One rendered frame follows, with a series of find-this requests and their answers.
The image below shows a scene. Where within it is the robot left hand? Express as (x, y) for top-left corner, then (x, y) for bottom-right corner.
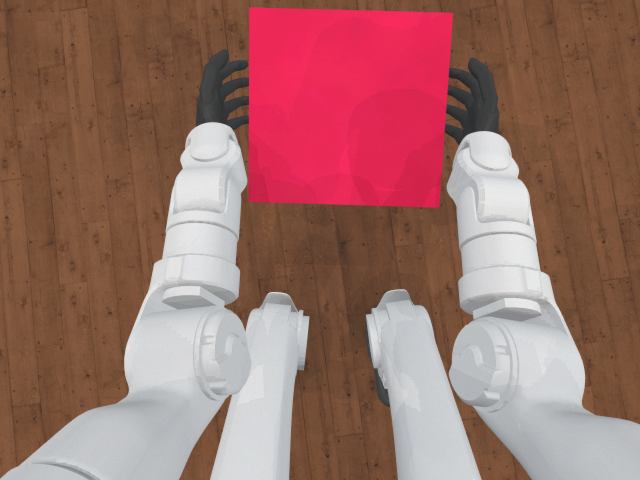
(196, 49), (249, 130)

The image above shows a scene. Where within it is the right robot foot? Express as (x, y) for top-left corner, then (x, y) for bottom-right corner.
(365, 313), (390, 407)

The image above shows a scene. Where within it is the left robot forearm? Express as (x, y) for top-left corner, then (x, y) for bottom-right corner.
(124, 122), (247, 383)

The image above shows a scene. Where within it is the carton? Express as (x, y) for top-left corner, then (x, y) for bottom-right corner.
(249, 7), (453, 208)

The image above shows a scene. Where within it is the right robot forearm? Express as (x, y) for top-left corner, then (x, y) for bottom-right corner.
(447, 131), (585, 372)

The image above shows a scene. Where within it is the left robot upper arm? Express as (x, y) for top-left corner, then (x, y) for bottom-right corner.
(0, 306), (252, 480)

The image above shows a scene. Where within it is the right robot shin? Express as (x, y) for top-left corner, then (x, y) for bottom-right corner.
(376, 289), (435, 389)

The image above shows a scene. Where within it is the right robot upper arm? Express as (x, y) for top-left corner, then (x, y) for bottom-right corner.
(449, 317), (640, 480)

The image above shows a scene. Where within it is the robot right hand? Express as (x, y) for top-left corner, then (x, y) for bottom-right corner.
(445, 57), (500, 145)

